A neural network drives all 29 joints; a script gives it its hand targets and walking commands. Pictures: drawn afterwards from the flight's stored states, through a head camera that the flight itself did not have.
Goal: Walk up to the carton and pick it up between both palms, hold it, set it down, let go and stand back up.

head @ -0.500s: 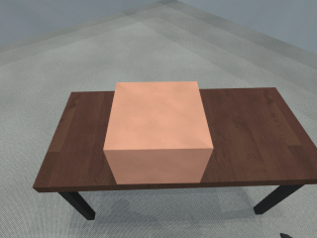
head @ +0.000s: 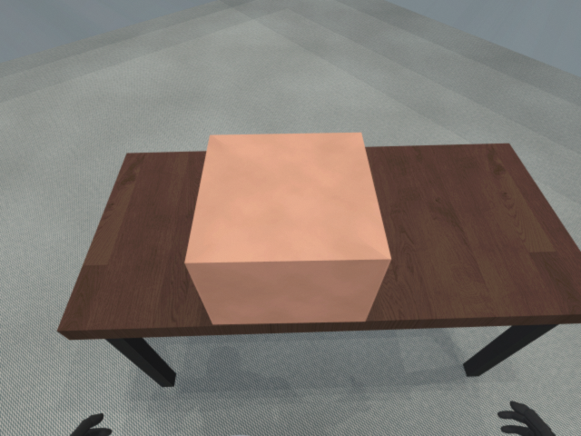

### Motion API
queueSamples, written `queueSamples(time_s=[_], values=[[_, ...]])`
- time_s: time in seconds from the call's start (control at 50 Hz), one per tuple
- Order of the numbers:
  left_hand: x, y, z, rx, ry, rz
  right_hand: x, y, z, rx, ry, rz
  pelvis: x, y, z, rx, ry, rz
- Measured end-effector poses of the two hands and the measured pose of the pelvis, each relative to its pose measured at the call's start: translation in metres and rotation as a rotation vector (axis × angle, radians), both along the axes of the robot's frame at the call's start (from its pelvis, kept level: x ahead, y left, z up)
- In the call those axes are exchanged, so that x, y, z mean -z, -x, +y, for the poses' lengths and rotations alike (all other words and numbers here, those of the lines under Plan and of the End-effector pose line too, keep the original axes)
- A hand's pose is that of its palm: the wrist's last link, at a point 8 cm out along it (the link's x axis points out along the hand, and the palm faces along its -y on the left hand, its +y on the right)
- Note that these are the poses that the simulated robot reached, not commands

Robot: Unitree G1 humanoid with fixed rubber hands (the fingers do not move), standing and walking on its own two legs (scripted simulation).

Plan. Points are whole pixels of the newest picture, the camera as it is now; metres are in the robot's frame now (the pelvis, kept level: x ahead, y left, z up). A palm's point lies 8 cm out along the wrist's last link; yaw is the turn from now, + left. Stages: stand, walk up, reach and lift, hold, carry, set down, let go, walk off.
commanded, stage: reach and lift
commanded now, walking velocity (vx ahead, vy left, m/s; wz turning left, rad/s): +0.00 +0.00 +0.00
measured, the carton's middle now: (287, 228) +0.49 +0.03 -0.07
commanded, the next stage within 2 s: none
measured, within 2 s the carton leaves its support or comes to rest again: neither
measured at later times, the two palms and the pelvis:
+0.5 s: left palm (112, 386) +0.20 +0.28 -0.06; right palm (536, 410) +0.17 -0.31 -0.06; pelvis +0.02 +0.00 +0.00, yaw +0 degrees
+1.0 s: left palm (118, 388) +0.19 +0.26 -0.05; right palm (521, 415) +0.16 -0.28 -0.04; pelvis +0.00 -0.01 +0.01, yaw -1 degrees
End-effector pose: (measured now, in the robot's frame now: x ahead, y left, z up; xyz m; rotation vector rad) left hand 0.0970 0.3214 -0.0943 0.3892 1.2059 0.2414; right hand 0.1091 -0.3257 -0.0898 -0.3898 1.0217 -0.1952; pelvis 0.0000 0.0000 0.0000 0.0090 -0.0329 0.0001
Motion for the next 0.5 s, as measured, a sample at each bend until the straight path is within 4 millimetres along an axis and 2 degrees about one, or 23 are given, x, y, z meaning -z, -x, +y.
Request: queueSamples(time_s=[0.08,0.14,0.18,0.34,0.5], values=[[-0.006,-0.045,-0.007,0.018,0.015,-0.058,-0.003,-0.023,0.005,-0.022,-0.012,-0.072,0.006,0.0,0.005,0.0,0.006,-0.023],[-0.016,-0.076,-0.013,0.046,0.031,-0.126,-0.008,-0.032,0.008,-0.031,-0.014,-0.09,0.007,-0.004,0.008,0.004,0.008,-0.018],[-0.02,-0.089,-0.016,0.062,0.037,-0.157,-0.01,-0.035,0.009,-0.035,-0.014,-0.09,0.006,-0.008,0.009,0.006,0.008,-0.014],[-0.022,-0.099,-0.02,0.073,0.039,-0.175,-0.019,-0.051,0.013,-0.067,-0.04,-0.156,0.004,-0.017,0.009,0.007,0.008,0.008],[-0.03,-0.099,-0.044,0.098,0.081,-0.285,-0.03,-0.057,0.016,-0.107,-0.062,-0.241,-0.002,-0.017,0.002,0.007,0.0,0.015]])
